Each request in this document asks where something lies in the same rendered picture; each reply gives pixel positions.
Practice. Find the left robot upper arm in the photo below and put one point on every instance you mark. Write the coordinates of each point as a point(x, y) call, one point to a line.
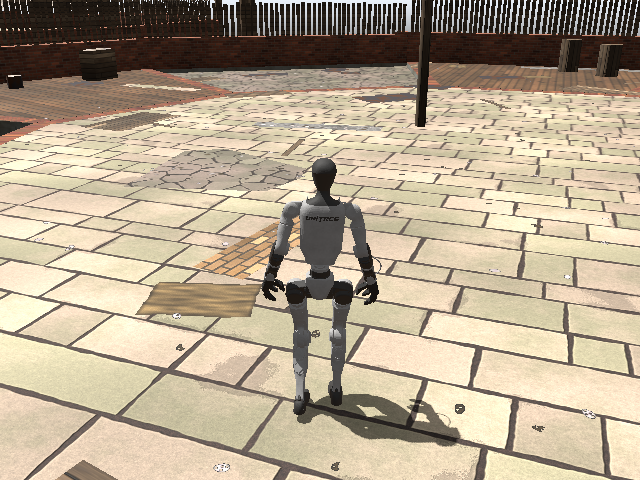
point(290, 210)

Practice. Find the left robot hand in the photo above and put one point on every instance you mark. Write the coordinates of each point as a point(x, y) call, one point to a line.
point(266, 285)

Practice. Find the robot left shin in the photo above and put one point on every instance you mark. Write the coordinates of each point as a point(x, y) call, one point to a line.
point(300, 365)

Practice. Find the robot left forearm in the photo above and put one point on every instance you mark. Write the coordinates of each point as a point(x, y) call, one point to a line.
point(273, 264)

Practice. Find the left robot thigh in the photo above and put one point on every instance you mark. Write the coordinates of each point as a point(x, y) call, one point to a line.
point(296, 297)

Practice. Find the robot right forearm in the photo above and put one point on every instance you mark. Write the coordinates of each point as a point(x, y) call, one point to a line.
point(366, 264)

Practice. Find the right robot hand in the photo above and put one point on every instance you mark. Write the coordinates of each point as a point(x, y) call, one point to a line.
point(373, 289)

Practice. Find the right robot upper arm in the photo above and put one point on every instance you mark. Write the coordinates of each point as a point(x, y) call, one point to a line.
point(353, 212)

